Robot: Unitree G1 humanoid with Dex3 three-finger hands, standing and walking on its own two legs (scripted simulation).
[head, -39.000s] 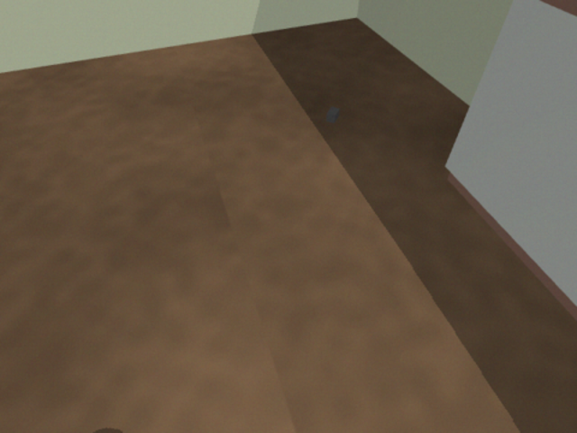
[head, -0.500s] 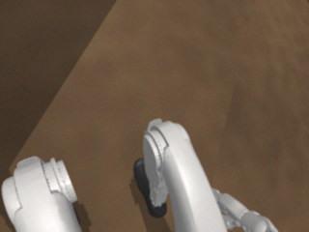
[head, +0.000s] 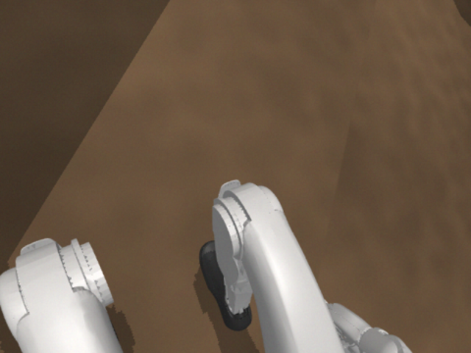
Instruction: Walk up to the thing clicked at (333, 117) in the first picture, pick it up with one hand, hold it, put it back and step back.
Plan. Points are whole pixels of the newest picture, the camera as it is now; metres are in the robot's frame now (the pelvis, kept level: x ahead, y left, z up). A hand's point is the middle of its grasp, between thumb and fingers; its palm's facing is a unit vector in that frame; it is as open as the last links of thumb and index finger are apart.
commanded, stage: close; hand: left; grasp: from above
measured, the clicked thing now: out of the picture +0.42 +0.34 -0.27
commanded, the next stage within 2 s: settle in 1.62 s
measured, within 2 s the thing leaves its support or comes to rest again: leaves its support in 1.94 s
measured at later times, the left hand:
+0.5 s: hand out of the picture +0.41 +0.33 -0.24, palm faces -0.47 -0.18 -0.86, open 12.4 cm
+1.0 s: hand out of the picture +0.41 +0.34 -0.24, palm faces -0.45 -0.18 -0.87, open 10.1 cm
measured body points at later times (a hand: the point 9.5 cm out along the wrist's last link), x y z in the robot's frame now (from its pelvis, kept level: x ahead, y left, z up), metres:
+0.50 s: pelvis +0.00 +0.00 +0.00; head +0.26 +0.14 +0.35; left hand +0.43 +0.34 -0.19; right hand +0.07 -0.25 -0.06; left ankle +0.06 +0.13 -0.26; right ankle +0.12 -0.14 -0.26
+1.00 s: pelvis +0.00 +0.00 +0.00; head +0.26 +0.13 +0.34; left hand +0.43 +0.35 -0.19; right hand +0.06 -0.27 -0.05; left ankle +0.06 +0.13 -0.26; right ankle +0.12 -0.14 -0.26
